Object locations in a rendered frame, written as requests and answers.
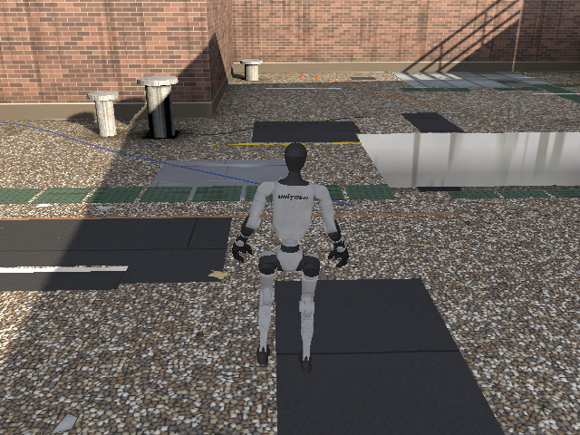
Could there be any robot left hand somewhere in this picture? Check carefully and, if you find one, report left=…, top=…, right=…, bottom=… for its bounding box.
left=232, top=242, right=252, bottom=262

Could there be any robot right hand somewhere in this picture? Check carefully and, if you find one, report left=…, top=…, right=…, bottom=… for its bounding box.
left=328, top=248, right=349, bottom=267

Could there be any robot left forearm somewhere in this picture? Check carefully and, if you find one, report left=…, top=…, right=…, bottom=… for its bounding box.
left=235, top=215, right=254, bottom=247

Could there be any robot right forearm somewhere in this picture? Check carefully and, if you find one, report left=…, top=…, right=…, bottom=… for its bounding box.
left=328, top=220, right=346, bottom=253

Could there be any left robot thigh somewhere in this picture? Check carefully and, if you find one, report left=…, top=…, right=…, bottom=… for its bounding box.
left=258, top=251, right=277, bottom=305

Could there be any right robot shin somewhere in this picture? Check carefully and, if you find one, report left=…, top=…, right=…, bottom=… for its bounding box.
left=301, top=301, right=314, bottom=361

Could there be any left robot upper arm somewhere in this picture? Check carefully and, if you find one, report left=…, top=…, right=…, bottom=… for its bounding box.
left=246, top=181, right=275, bottom=229

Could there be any right robot upper arm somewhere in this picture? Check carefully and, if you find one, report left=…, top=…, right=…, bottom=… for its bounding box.
left=313, top=183, right=337, bottom=234

